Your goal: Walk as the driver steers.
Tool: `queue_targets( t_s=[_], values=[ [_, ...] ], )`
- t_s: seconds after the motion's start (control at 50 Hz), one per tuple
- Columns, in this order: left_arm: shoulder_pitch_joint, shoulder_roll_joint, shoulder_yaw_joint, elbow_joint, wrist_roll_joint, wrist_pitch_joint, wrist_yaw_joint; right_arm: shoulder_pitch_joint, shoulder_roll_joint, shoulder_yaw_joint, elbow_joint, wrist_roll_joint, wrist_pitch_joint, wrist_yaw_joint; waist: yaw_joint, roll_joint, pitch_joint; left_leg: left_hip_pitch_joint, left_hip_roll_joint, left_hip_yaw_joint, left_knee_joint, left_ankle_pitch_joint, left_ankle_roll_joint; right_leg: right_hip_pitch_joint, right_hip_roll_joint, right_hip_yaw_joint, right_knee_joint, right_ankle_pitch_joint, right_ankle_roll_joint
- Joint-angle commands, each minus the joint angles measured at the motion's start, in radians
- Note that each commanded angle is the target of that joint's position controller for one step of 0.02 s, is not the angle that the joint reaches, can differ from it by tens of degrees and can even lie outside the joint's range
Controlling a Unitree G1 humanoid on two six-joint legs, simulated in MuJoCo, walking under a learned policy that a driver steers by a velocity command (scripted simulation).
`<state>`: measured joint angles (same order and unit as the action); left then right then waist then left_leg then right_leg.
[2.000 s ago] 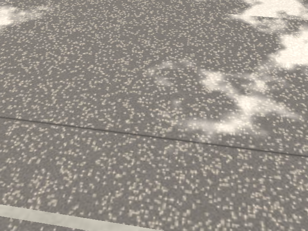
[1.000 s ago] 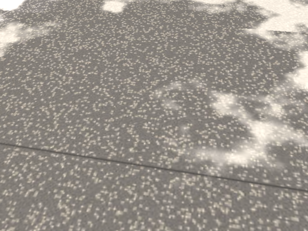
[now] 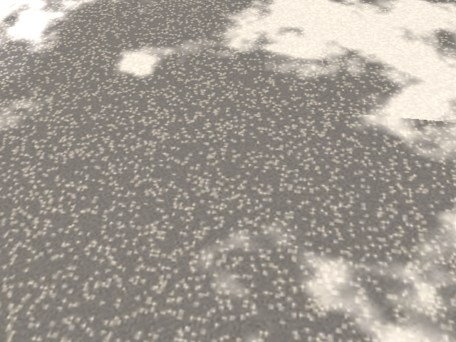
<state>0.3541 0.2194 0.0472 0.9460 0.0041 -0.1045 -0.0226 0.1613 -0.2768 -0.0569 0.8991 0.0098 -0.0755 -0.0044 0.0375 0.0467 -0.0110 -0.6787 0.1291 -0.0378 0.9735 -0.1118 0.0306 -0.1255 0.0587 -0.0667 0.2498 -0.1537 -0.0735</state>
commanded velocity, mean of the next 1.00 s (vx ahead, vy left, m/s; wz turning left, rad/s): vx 0.50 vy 0.00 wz -0.39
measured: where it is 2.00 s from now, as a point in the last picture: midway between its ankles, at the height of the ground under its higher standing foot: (332, 235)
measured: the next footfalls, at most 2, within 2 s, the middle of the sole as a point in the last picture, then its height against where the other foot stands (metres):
left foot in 0.28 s outside the picture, level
right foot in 0.86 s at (308, 325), level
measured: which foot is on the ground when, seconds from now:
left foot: up 0.00-0.26, down 0.28-0.84, up 0.86-1.00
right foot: down 0.00-0.30, up 0.32-0.84, down 0.86-1.00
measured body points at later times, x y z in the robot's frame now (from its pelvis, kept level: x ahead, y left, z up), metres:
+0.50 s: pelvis +0.27 +0.07 -0.01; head +0.29 +0.07 +0.44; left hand +0.39 +0.33 -0.14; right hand +0.31 -0.21 -0.13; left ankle +0.31 +0.16 -0.75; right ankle +0.25 -0.09 -0.66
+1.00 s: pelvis +0.51 -0.06 -0.02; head +0.54 -0.09 +0.43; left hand +0.72 +0.15 -0.13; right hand +0.51 -0.36 -0.14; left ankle +0.51 +0.12 -0.65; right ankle +0.53 -0.14 -0.75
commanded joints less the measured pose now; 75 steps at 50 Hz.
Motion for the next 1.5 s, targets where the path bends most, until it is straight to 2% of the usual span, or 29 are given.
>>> queue_targets(
  t_s=[0.02, 0.18, 0.24, 0.28, 0.3, 0.32, 0.34, 0.36, 0.38, 0.44, 0.52, 0.74, 0.8, 0.84, 0.86, 0.88, 0.9, 0.92, 0.98, 1.08, 1.24, 1.32, 1.36, 1.38, 1.4, 1.42, 1.44, 1.46, 1.5],
  values=[
    [-0.005, 0.147, 0.028, -0.044, -0.004, -0.007, 0.018, -0.035, -0.027, -0.008, -0.054, -0.003, -0.005, 0.003, -0.023, -0.106, 0.041, -0.062, 0.01, -0.005, -0.15, 0.149, -0.012, 0.022, -0.262, 0.159, -0.134, 0.247, -0.135],
    [0.115, 0.164, 0.036, 0.021, -0.023, 0.018, 0.033, -0.265, -0.02, 0.003, -0.137, 0.01, -0.029, 0.037, 0.037, -0.108, 0.118, -0.047, -0.044, 0.018, -0.43, 0.155, 0.009, 0.173, -0.308, 0.168, -0.079, 0.208, -0.12],
    [0.079, 0.191, 0.048, 0.015, -0.027, 0.03, 0.04, -0.202, -0.061, -0.011, -0.132, 0.011, -0.046, 0.046, -0.019, -0.135, 0.076, 0.113, -0.082, 0.031, -0.48, 0.064, 0.029, 0.182, -0.322, 0.201, 0.009, 0.325, -0.098],
    [0.034, 0.169, 0.038, -0.004, -0.018, 0.035, 0.038, 0.062, -0.139, -0.052, -0.058, 0.007, -0.052, 0.032, -0.15, -0.128, -0.09, 0.511, -0.106, 0.052, -0.481, 0.068, 0.072, 0.072, -0.233, 0.15, 0.298, 0.507, -0.051],
    [0.037, 0.122, 0.019, -0.036, 0.001, 0.033, 0.036, 0.25, -0.224, -0.073, -0.029, -0.011, -0.05, 0.019, -0.203, 0.0, -0.263, 0.835, 0.103, -0.17, -0.459, 0.056, 0.133, -0.15, -0.147, 0.095, 0.632, 0.204, -0.01],
    [0.183, -0.018, -0.014, -0.031, -0.023, 0.015, 0.03, 0.285, -0.258, -0.077, -0.011, -0.019, -0.043, 0.027, -0.126, 0.281, -0.395, 1.118, 0.312, -0.612, -0.589, -0.127, 0.265, -0.511, 0.002, 0.115, 0.946, -0.418, 0.038],
    [0.127, 0.106, 0.014, -0.021, -0.048, 0.002, 0.031, 0.254, -0.154, -0.05, -0.027, -0.014, -0.045, 0.026, -0.153, 0.17, -0.334, 1.041, 0.279, -0.628, -0.651, -0.22, 0.22, -0.591, -0.052, 0.23, 1.064, -0.421, 0.027],
    [0.038, 0.154, 0.03, -0.052, -0.06, -0.001, 0.034, 0.174, -0.106, -0.036, -0.038, -0.007, -0.046, 0.023, -0.14, 0.116, -0.195, 0.904, 0.256, -0.463, -0.668, -0.197, 0.172, -0.641, -0.097, 0.206, 1.077, -0.329, 0.016],
    [-0.004, 0.146, 0.032, -0.06, -0.053, 0.004, 0.041, 0.095, -0.084, -0.027, -0.047, -0.008, -0.048, 0.023, -0.105, 0.033, -0.119, 0.751, 0.224, -0.35, -0.701, -0.113, 0.151, -0.596, -0.146, 0.186, 1.044, -0.236, 0.017],
    [0.021, 0.087, 0.044, -0.059, -0.042, 0.04, 0.039, 0.017, -0.035, -0.02, -0.032, -0.024, -0.053, 0.025, -0.032, 0.065, -0.03, 0.527, 0.146, -0.127, -0.798, -0.006, 0.134, -0.464, -0.207, 0.181, 0.955, -0.124, 0.014],
    [-0.052, 0.075, 0.051, -0.103, -0.033, 0.073, 0.04, 0.043, -0.077, -0.036, -0.003, -0.025, -0.058, 0.007, -0.024, 0.019, 0.035, 0.507, 0.149, 0.01, -0.848, 0.098, 0.152, -0.559, -0.218, 0.187, 0.873, -0.007, 0.029],
    [-0.362, 0.058, 0.03, -0.247, -0.027, 0.063, -0.026, 0.158, -0.147, -0.058, 0.029, -0.001, -0.009, -0.019, -0.112, -0.005, 0.124, 0.745, 0.182, 0.226, -0.796, 0.224, 0.112, -0.623, -0.175, 0.035, 0.443, 0.111, 0.008],
    [-0.313, 0.101, 0.049, -0.269, -0.028, 0.069, -0.035, 0.124, -0.187, -0.069, 0.016, 0.013, 0.008, -0.021, -0.052, 0.042, 0.059, 0.784, 0.187, 0.272, -0.631, 0.637, 0.082, -0.463, -0.094, -0.047, 0.419, -0.032, -0.042],
    [-0.063, 0.184, 0.098, -0.213, -0.033, 0.07, -0.027, 0.082, -0.199, -0.07, 0.003, 0.023, 0.021, -0.022, 0.094, 0.032, -0.078, 0.7, 0.135, 0.311, -0.278, 0.786, 0.039, -0.11, 0.004, -0.083, 0.325, 0.006, -0.105],
    [0.092, 0.284, 0.137, -0.175, -0.031, 0.078, -0.004, 0.09, -0.165, -0.056, -0.019, 0.002, 0.014, -0.022, 0.148, -0.087, -0.164, 0.441, 0.086, 0.312, 0.045, 0.458, -0.014, 0.193, -0.105, 0.131, 0.281, 0.001, -0.164],
    [0.045, 0.38, 0.142, -0.186, -0.032, 0.066, -0.001, 0.166, -0.003, -0.01, -0.076, -0.029, -0.018, -0.009, 0.005, -0.32, -0.229, 0.011, -0.128, 0.179, 0.366, -0.458, -0.066, 0.459, -0.34, 0.708, 0.16, -0.142, -0.334],
    [0.085, 0.301, 0.117, -0.209, -0.019, 0.049, -0.01, 0.065, -0.081, -0.019, -0.098, 0.016, -0.063, 0.005, 0.075, -0.201, -0.326, -0.096, -0.137, -0.039, 0.461, -0.48, -0.044, 0.504, -0.399, 0.896, 0.026, -0.201, -0.356],
    [0.052, 0.24, 0.099, -0.2, -0.013, 0.035, -0.014, -0.013, -0.113, -0.028, -0.122, 0.047, -0.082, 0.011, 0.075, -0.155, -0.196, -0.181, -0.092, -0.04, 0.437, -0.382, -0.015, 0.433, -0.375, 0.748, 0.025, -0.105, -0.304],
    [-0.133, 0.144, 0.065, -0.25, -0.012, 0.028, -0.007, 0.018, -0.126, -0.044, -0.092, 0.0, -0.07, -0.001, -0.044, -0.067, -0.072, 0.016, 0.009, -0.05, 0.213, -0.205, -0.009, 0.061, -0.257, 0.453, 0.009, 0.145, -0.218],
    [-0.071, 0.201, 0.075, -0.242, -0.02, 0.02, 0.025, -0.08, -0.079, -0.037, -0.142, -0.025, -0.028, -0.007, -0.041, -0.071, -0.013, 0.027, -0.025, -0.017, -0.051, -0.029, -0.078, -0.066, -0.204, 0.352, -0.039, 0.266, -0.213],
    [0.036, 0.197, 0.074, -0.206, -0.031, 0.037, 0.039, -0.294, -0.072, -0.022, -0.228, -0.004, -0.051, 0.023, 0.042, -0.142, 0.03, 0.113, -0.116, -0.026, -0.455, 0.204, -0.059, -0.03, -0.182, 0.391, 0.036, 0.102, -0.138],
    [0.044, 0.187, 0.071, -0.193, -0.023, 0.051, 0.05, -0.23, -0.104, -0.029, -0.22, -0.006, -0.072, 0.039, 0.012, -0.183, 0.016, 0.189, -0.124, -0.006, -0.508, 0.086, -0.013, 0.079, -0.23, 0.448, 0.137, 0.215, -0.12],
    [0.006, 0.151, 0.054, -0.211, -0.016, 0.052, 0.043, -0.029, -0.156, -0.053, -0.173, -0.023, -0.082, 0.031, -0.09, -0.172, -0.115, 0.501, -0.092, -0.015, -0.524, 0.112, 0.062, 0.033, -0.148, 0.39, 0.366, 0.406, -0.074],
    [0.037, 0.114, 0.038, -0.228, 0.003, 0.047, 0.042, 0.137, -0.217, -0.069, -0.156, -0.032, -0.079, 0.027, -0.135, -0.04, -0.267, 0.81, 0.079, -0.219, -0.473, 0.131, 0.147, -0.164, -0.064, 0.312, 0.658, 0.19, -0.028],
    [0.192, 0.064, 0.023, -0.216, -0.034, 0.036, 0.039, 0.236, -0.253, -0.083, -0.098, -0.025, -0.064, 0.038, -0.084, 0.302, -0.358, 1.068, 0.26, -0.671, -0.606, -0.111, 0.288, -0.5, 0.057, 0.243, 0.954, -0.403, 0.036],
    [0.145, 0.154, 0.034, -0.202, -0.047, 0.032, 0.04, 0.223, -0.161, -0.06, -0.106, 0.008, -0.061, 0.042, -0.111, 0.179, -0.26, 1.024, 0.251, -0.73, -0.664, -0.34, 0.258, -0.626, -0.003, 0.298, 1.063, -0.411, 0.033],
    [0.016, 0.194, 0.043, -0.225, -0.043, 0.031, 0.038, 0.152, -0.113, -0.046, -0.12, 0.009, -0.054, 0.039, -0.126, 0.071, -0.117, 0.881, 0.215, -0.58, -0.682, -0.33, 0.217, -0.663, -0.038, 0.27, 1.074, -0.321, 0.031],
    [-0.067, 0.186, 0.042, -0.247, -0.023, 0.028, 0.041, 0.081, -0.104, -0.034, -0.134, -0.006, -0.045, 0.039, -0.1, -0.007, -0.028, 0.723, 0.175, -0.468, -0.699, -0.123, 0.205, -0.625, -0.074, 0.217, 1.039, -0.258, 0.037],
    [-0.08, 0.162, 0.046, -0.263, 0.005, 0.023, 0.041, 0.03, -0.081, -0.018, -0.137, -0.023, -0.042, 0.039, -0.038, 0.001, -0.009, 0.566, 0.111, -0.318, -0.693, 0.342, 0.205, -0.51, -0.121, 0.176, 0.937, -0.222, 0.057]
  ],
)
Velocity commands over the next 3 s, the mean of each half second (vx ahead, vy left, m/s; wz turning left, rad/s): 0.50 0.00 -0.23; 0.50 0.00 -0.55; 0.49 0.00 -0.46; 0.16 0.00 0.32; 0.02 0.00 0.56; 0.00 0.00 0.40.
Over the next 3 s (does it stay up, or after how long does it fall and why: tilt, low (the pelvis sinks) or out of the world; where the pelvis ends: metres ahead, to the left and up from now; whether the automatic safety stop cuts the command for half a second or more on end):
stays up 0.97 -0.30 -0.01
